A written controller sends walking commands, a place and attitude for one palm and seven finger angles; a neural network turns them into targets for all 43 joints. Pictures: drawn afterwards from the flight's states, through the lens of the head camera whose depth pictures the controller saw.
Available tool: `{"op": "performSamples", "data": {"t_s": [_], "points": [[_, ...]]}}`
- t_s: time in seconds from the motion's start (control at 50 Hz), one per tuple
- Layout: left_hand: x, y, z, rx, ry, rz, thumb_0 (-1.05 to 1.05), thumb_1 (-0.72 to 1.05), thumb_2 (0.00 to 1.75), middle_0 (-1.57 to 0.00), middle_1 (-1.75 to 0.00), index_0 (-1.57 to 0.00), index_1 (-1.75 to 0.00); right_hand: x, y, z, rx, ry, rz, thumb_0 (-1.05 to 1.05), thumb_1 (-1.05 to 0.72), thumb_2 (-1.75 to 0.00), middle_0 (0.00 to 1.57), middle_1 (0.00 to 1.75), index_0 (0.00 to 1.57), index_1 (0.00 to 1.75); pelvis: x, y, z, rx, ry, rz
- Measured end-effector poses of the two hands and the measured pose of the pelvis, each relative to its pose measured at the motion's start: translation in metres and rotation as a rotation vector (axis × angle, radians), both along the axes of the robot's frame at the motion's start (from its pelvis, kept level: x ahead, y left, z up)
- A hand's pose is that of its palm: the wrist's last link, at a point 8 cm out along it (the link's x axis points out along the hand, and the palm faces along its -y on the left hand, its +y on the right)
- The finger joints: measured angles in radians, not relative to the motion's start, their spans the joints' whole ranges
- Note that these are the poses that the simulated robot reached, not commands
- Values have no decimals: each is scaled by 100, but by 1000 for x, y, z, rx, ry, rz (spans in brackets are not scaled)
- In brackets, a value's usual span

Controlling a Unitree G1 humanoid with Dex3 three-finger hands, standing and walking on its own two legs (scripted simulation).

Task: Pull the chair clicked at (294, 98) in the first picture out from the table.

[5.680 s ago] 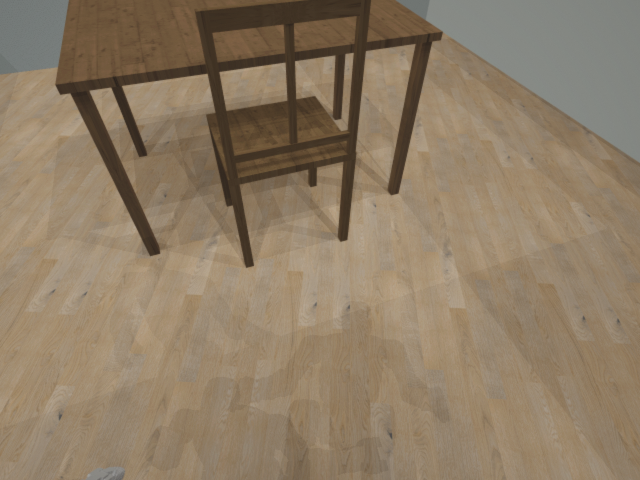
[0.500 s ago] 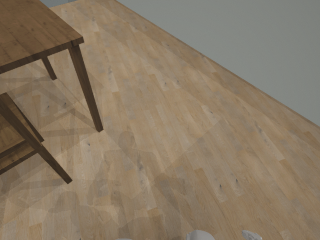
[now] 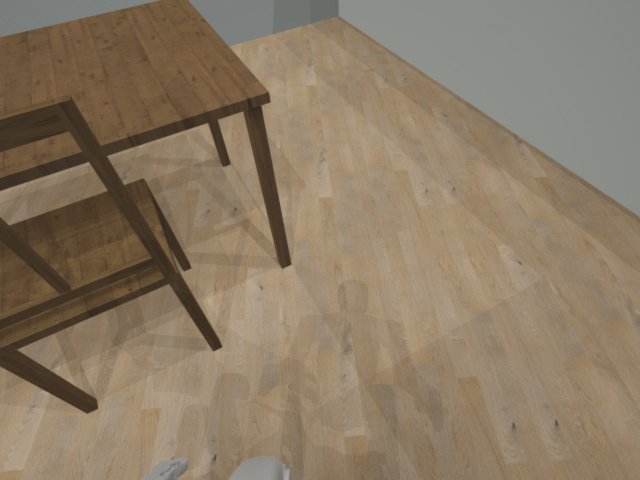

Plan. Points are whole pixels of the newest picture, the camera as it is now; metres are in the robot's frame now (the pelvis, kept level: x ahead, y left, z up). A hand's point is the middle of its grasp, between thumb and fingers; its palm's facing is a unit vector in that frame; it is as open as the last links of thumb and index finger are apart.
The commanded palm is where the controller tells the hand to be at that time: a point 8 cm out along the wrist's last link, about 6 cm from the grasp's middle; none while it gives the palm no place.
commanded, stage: turn to face it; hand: left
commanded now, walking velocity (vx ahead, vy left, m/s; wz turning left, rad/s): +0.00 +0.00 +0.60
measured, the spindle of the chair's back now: (12, 240) +0.52 +0.60 -0.06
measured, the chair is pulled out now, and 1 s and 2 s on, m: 0.00 0.00 0.00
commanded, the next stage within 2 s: take the last steps up to it in 0.76 s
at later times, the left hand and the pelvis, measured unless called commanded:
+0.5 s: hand out of the picture +0.02 +0.29 -0.16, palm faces +0.31 -0.91 -0.26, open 7.4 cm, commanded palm none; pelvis +0.01 +0.05 +0.00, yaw +16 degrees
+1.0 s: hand out of the picture -0.03 +0.21 -0.16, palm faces +0.47 -0.85 -0.23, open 7.4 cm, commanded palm none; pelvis +0.02 +0.03 +0.00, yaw +27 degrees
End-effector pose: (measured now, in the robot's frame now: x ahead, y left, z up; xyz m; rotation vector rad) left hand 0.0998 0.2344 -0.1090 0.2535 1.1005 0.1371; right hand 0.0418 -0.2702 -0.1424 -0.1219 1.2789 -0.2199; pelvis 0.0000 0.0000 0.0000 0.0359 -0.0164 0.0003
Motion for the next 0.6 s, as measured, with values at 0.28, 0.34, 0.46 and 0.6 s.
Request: {"op": "performSamples", "data": {"t_s": [0.28, 0.34, 0.46, 0.6], "points": [[-118, 83, -50, -33, 216, 294, 1, 91, 90, -20, -30, -20, -30, 113, 72, 20, -86, -147, 310, 0, -91, -90, 20, 30, 20, 30, -1, 45, -18, -37, 18, 172], [-122, 94, -42, -33, 215, 332, 1, 91, 90, -20, -30, -20, -30, 119, 87, 30, -92, -155, 340, 0, -91, -90, 20, 30, 20, 30, 0, 51, -9, -53, 16, 202], [-108, 100, -25, -31, 135, 366, 1, 91, 90, -20, -30, -20, -30, 121, 105, 32, -63, -126, 386, 0, -91, -90, 21, 30, 21, 30, 5, 56, 2, -63, 16, 261], [-78, 84, -14, -20, 48, 378, 1, 91, 90, -20, -30, -20, -30, 116, 102, 16, -15, -75, 397, 0, -91, -90, 21, 30, 21, 30, 14, 44, 1, -47, 10, 319]]}}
